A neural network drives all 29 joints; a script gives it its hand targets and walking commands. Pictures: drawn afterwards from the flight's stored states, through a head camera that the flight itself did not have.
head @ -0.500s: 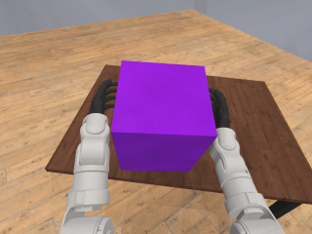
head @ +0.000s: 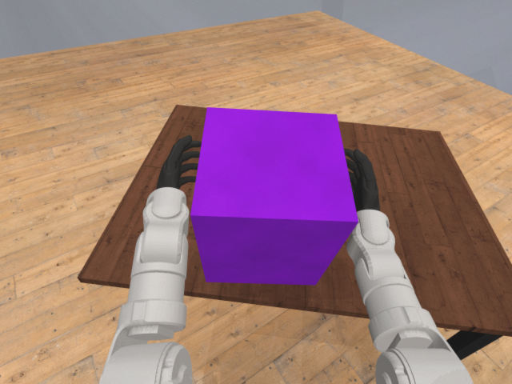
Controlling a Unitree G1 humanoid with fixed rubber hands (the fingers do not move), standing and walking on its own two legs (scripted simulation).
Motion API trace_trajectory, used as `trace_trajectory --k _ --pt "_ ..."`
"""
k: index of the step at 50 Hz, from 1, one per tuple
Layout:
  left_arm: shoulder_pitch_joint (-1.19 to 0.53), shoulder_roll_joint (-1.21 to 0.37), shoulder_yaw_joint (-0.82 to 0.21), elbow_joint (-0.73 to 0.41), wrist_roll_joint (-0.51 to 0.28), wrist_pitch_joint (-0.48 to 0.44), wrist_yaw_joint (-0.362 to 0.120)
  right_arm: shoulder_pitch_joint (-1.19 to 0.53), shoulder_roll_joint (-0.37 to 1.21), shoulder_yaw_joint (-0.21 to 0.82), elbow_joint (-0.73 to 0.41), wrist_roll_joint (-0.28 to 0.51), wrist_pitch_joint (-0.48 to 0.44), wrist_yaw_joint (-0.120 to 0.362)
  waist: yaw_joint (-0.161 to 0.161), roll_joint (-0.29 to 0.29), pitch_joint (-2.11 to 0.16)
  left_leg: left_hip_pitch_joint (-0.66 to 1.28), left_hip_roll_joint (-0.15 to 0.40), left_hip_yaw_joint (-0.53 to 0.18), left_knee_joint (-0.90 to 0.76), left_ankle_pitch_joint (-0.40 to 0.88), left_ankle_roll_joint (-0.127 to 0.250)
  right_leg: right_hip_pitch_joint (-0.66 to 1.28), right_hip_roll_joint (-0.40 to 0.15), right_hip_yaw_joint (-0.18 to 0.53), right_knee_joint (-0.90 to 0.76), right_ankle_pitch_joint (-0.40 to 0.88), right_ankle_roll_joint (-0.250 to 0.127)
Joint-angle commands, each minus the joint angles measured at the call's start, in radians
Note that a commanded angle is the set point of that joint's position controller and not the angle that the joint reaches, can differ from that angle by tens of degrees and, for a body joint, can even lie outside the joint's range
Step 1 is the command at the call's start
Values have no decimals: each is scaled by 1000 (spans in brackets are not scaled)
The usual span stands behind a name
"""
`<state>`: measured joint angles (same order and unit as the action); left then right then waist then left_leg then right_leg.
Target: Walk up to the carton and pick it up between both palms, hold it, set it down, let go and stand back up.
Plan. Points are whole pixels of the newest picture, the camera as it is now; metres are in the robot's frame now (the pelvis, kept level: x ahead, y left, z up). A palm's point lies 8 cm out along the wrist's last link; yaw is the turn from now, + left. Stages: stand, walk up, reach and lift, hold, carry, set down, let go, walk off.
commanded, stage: set down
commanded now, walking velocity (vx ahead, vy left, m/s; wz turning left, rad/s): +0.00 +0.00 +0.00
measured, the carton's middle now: (266, 204) +0.40 -0.02 +0.07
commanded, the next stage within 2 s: none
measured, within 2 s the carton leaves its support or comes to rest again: neither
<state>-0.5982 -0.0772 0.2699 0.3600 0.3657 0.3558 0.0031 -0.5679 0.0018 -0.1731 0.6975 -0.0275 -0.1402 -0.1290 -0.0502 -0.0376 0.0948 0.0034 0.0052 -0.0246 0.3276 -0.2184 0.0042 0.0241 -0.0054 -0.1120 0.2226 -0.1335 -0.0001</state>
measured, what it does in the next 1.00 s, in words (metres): stands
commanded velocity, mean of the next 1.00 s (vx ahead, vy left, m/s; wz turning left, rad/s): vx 0.00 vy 0.00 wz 0.00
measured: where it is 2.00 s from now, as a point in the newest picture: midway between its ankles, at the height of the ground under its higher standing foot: outside the picture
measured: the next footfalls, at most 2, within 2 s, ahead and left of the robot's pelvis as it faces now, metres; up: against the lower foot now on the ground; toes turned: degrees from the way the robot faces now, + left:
none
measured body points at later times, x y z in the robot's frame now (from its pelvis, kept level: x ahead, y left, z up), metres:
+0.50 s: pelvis +0.01 -0.01 +0.00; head +0.01 +0.01 +0.45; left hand +0.42 +0.13 +0.10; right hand +0.40 -0.17 +0.11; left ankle -0.02 +0.11 -0.75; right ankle +0.00 -0.12 -0.75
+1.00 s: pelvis +0.01 +0.00 +0.00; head +0.04 +0.01 +0.45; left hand +0.43 +0.13 +0.07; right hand +0.41 -0.18 +0.08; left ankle -0.02 +0.11 -0.75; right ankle +0.00 -0.12 -0.75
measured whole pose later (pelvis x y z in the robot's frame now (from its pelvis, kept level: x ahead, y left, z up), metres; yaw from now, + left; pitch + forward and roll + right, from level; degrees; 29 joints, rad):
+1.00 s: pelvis +0.01 +0.00 +0.00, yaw -2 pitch +2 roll -1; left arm -0.73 -0.06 0.43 0.85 0.35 0.04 0.05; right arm -0.72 0.05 -0.51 0.96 -0.31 -0.26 -0.05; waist -0.01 -0.01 0.01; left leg -0.14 0.01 0.01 0.31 -0.21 0.00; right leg -0.15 0.00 -0.08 0.24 -0.13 -0.01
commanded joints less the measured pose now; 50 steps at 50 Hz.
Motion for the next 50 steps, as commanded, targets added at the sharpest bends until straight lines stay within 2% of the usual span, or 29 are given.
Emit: trace_trajectory --k 1,10,20,32,50 --pt "-501 -480 -362 -21 -88 -90 -129 -677 373 263 -183 -46 -87 128 -3 45 -425 33 -15 69 -17 355 -57 148 34 -51 28 262 18" --pt "-576 -478 -286 114 -70 -176 -112 -704 409 174 -46 -114 -109 153 20 39 -460 -14 -21 90 -35 326 -48 168 24 -39 35 295 27" --pt "-636 -488 -230 230 -65 -264 -101 -715 455 91 69 -187 -128 168 25 36 -499 -48 -24 102 -35 358 -53 186 23 -29 53 370 32" --pt "-670 -499 -188 307 -56 -330 -81 -722 489 28 142 -248 -146 187 30 44 -547 -67 -16 107 -18 415 -66 174 25 -20 73 424 27" --pt "-711 -479 -109 412 -33 -409 -61 -716 519 -72 222 -341 -162 220 39 48 -596 -125 -2 118 -15 413 -64 139 16 -4 93 431 21"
